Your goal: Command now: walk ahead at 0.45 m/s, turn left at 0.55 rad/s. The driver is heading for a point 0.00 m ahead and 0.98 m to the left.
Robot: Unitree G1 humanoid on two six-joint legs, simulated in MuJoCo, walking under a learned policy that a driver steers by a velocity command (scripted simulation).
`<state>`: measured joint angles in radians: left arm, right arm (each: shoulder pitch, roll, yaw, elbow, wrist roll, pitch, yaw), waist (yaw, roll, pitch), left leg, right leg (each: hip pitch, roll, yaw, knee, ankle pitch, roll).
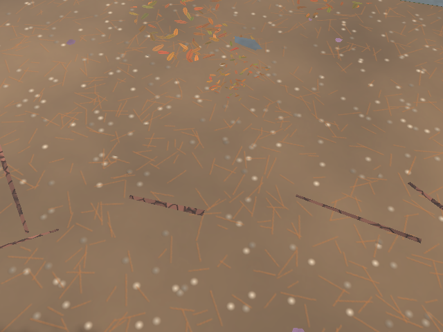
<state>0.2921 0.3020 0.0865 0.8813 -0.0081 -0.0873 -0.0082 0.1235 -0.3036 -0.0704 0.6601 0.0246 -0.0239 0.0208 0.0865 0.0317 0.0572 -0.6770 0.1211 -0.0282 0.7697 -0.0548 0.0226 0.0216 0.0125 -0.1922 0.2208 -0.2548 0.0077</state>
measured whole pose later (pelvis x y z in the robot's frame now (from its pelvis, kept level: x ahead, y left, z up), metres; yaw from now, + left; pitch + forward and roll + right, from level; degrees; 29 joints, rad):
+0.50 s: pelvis +0.19 +0.04 +0.00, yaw +6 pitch +0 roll +2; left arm 0.12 0.29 0.03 0.85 0.01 0.01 0.02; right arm 0.16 -0.24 -0.03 0.78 -0.02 -0.02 0.00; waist -0.01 -0.04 0.03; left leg -0.27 -0.08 0.03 0.44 -0.18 0.06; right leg -0.37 -0.08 0.03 0.61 -0.21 0.04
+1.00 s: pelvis +0.24 +0.03 +0.00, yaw +6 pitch -2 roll +0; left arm 0.12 0.26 0.02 0.99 0.00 0.00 0.02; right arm 0.15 -0.25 -0.04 0.99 0.00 0.02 -0.03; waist 0.01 -0.01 0.04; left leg -0.16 -0.02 0.00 0.47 -0.28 0.01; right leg -0.19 -0.02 -0.01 0.48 -0.27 0.01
